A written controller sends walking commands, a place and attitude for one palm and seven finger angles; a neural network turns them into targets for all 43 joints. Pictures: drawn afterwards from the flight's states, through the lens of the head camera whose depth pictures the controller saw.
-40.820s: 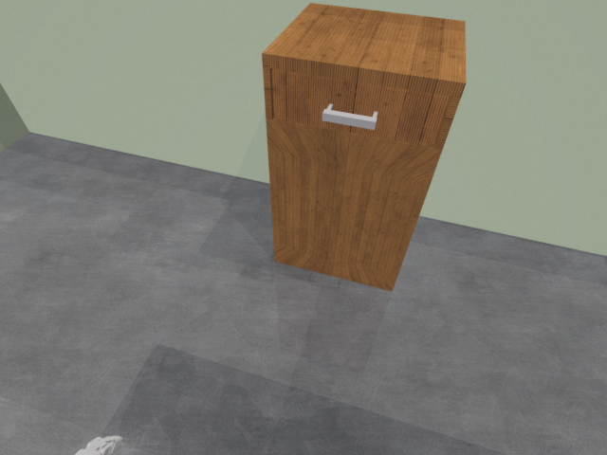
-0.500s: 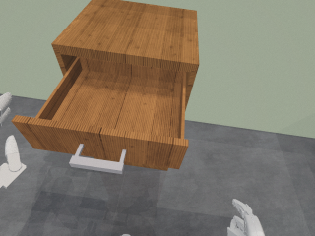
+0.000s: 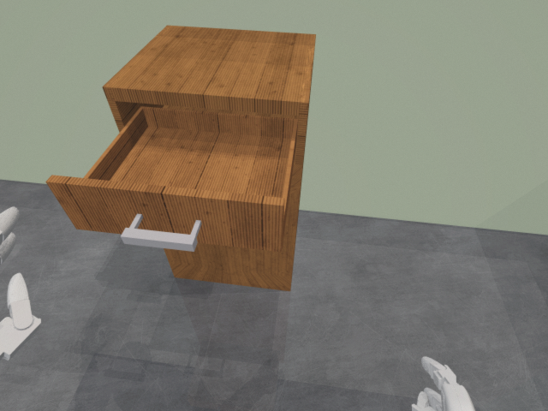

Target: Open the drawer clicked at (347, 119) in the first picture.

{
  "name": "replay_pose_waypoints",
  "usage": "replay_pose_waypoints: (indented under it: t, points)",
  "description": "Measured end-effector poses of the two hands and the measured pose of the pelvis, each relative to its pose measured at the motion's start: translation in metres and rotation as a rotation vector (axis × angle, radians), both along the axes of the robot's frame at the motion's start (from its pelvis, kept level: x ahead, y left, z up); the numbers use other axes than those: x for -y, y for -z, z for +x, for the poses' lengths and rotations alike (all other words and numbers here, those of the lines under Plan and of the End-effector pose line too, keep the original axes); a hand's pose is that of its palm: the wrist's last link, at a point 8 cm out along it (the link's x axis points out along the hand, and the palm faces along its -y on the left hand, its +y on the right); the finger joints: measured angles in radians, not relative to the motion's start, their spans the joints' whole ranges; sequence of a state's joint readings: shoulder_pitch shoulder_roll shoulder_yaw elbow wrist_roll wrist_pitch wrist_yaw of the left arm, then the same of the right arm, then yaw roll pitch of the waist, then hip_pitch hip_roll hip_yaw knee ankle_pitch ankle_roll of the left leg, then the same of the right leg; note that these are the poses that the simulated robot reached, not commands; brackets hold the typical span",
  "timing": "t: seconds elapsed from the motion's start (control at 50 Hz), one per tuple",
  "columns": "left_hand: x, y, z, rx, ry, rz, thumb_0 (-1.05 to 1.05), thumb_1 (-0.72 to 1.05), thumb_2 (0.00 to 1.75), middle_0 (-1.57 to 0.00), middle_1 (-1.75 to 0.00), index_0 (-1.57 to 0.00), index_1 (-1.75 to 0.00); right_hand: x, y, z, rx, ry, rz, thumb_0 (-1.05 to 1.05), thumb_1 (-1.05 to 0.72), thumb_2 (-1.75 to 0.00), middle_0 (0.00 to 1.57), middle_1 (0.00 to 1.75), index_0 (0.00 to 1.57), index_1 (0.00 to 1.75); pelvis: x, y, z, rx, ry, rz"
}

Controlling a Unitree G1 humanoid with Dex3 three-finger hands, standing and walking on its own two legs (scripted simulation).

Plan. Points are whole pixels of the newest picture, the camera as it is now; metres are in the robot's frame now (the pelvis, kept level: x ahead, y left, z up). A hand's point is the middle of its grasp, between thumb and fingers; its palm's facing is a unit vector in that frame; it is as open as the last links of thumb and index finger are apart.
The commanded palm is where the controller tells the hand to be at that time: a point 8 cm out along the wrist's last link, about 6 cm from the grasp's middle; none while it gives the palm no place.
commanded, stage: stop stepping back and stand still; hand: left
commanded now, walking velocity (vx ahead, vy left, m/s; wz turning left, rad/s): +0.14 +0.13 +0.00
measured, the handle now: (163, 230) +0.44 +0.24 -0.02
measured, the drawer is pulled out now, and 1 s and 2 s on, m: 0.30 0.30 0.30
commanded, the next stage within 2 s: let the arm hang, fingers relaxed in 0.66 s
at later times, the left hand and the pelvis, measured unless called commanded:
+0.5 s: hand out of the picture +0.09 +0.26 +0.14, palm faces +0.45 -0.81 -0.38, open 7.4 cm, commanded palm +0.03 +0.29 +0.18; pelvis -0.09 +0.01 -0.01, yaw +3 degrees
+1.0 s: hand out of the picture +0.03 +0.17 -0.15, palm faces +0.05 -0.98 -0.20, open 7.4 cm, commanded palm none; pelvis -0.08 -0.01 -0.02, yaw +4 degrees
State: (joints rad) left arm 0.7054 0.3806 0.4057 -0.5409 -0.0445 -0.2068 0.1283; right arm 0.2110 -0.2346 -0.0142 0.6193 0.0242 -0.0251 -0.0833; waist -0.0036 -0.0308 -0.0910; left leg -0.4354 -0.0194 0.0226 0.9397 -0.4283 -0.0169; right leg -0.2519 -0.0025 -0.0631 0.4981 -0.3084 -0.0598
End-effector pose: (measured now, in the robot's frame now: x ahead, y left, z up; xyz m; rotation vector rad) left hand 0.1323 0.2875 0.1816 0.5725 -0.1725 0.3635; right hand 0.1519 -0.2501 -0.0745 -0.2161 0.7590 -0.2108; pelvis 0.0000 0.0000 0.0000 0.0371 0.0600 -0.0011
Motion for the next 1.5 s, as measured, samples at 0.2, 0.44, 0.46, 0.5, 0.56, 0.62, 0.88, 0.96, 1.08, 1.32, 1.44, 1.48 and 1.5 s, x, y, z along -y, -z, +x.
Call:
replay_pose_waypoints:
  t: [0.2, 0.44, 0.46, 0.5, 0.56, 0.62, 0.88, 0.96, 1.08, 1.32, 1.44, 1.48, 1.5]
  points:
    - [0.007, 0.011, -0.042, 0.055, 0.026, -0.107, 0.01, 0.89, 0.90, -0.21, -0.30, -0.21, -0.30, -0.015, -0.013, -0.034, 0.059, -0.086, -0.032, 0.02, -0.90, -0.90, 0.20, 0.30, 0.20, 0.30, -0.006, 0.004, -0.052, 0.056, -0.045, -0.008]
    - [-0.004, 0.000, -0.085, 0.115, -0.045, -0.041, 0.01, 0.89, 0.90, -0.20, -0.30, -0.21, -0.30, -0.040, 0.016, -0.077, 0.022, -0.112, 0.089, 0.02, -0.90, -0.90, 0.20, 0.30, 0.20, 0.30, -0.003, 0.009, -0.081, 0.071, -0.055, -0.038]
    - [-0.006, 0.007, -0.085, 0.097, -0.053, -0.070, 0.01, 0.89, 0.90, -0.20, -0.30, -0.21, -0.30, -0.039, 0.018, -0.082, 0.000, -0.112, 0.080, 0.02, -0.90, -0.90, 0.20, 0.30, 0.20, 0.30, -0.004, 0.009, -0.083, 0.071, -0.057, -0.036]
    - [-0.007, 0.022, -0.085, 0.058, -0.057, -0.120, 0.01, 0.89, 0.90, -0.20, -0.30, -0.21, -0.30, -0.036, 0.017, -0.091, -0.033, -0.110, 0.052, 0.02, -0.90, -0.90, 0.20, 0.30, 0.20, 0.30, -0.006, 0.008, -0.086, 0.069, -0.059, -0.032]
    - [-0.005, 0.034, -0.085, 0.026, -0.031, -0.151, 0.01, 0.89, 0.90, -0.20, -0.30, -0.21, -0.30, -0.030, 0.013, -0.101, -0.044, -0.101, -0.003, 0.02, -0.90, -0.90, 0.20, 0.30, 0.20, 0.30, -0.010, 0.010, -0.089, 0.071, -0.060, -0.033]
    - [-0.002, 0.024, -0.083, 0.026, 0.010, -0.106, 0.01, 0.89, 0.90, -0.21, -0.30, -0.21, -0.30, -0.028, 0.006, -0.108, -0.027, -0.081, -0.015, 0.02, -0.90, -0.90, 0.20, 0.30, 0.20, 0.30, -0.010, 0.007, -0.087, 0.068, -0.058, -0.031]
    - [0.007, 0.141, -0.042, -0.470, -0.056, -0.227, 0.00, 0.91, 0.90, -0.19, -0.30, -0.19, -0.29, -0.020, 0.052, -0.092, -0.116, -0.099, 0.115, 0.01, -0.90, -0.90, 0.20, 0.30, 0.20, 0.30, 0.001, 0.015, -0.079, 0.037, -0.067, -0.034]
    - [0.045, 0.261, -0.083, -0.917, -0.093, -0.461, 0.00, 0.91, 0.90, -0.19, -0.30, -0.19, -0.29, -0.016, 0.064, -0.113, -0.239, -0.089, 0.101, 0.01, -0.90, -0.90, 0.20, 0.30, 0.20, 0.30, 0.005, 0.019, -0.076, 0.067, -0.076, -0.029]
    - [0.076, 0.327, -0.159, -1.194, -0.213, -0.692, -0.05, 1.00, 0.89, -0.20, -0.30, -0.20, -0.30, -0.011, 0.055, -0.163, -0.452, -0.070, 0.036, 0.01, -0.91, -0.90, 0.20, 0.30, 0.20, 0.30, 0.013, 0.010, -0.077, 0.086, -0.083, -0.034]
    - [0.052, 0.320, -0.243, -1.467, -0.348, -0.628, -0.01, 0.94, 0.90, -0.20, -0.30, -0.20, -0.29, -0.019, 0.066, -0.221, -0.617, 0.009, 0.082, 0.01, -0.91, -0.90, 0.20, 0.30, 0.20, 0.30, 0.006, 0.000, -0.081, 0.098, -0.063, -0.043]
    - [0.057, 0.318, -0.251, -1.475, -0.349, -0.631, 0.00, 0.92, 0.90, -0.19, -0.30, -0.20, -0.29, -0.035, 0.073, -0.234, -0.633, 0.006, 0.131, 0.01, -0.91, -0.90, 0.20, 0.30, 0.20, 0.30, 0.003, -0.002, -0.087, 0.111, -0.055, -0.038]
    - [0.061, 0.318, -0.251, -1.471, -0.340, -0.637, 0.00, 0.92, 0.90, -0.19, -0.30, -0.20, -0.29, -0.039, 0.074, -0.239, -0.642, 0.008, 0.141, 0.01, -0.91, -0.90, 0.20, 0.30, 0.20, 0.30, 0.002, -0.002, -0.088, 0.113, -0.053, -0.037]
    - [0.064, 0.319, -0.251, -1.470, -0.334, -0.641, 0.00, 0.92, 0.90, -0.19, -0.30, -0.20, -0.29, -0.040, 0.074, -0.242, -0.645, 0.011, 0.146, 0.01, -0.91, -0.90, 0.20, 0.30, 0.20, 0.30, 0.002, -0.003, -0.089, 0.115, -0.051, -0.036]
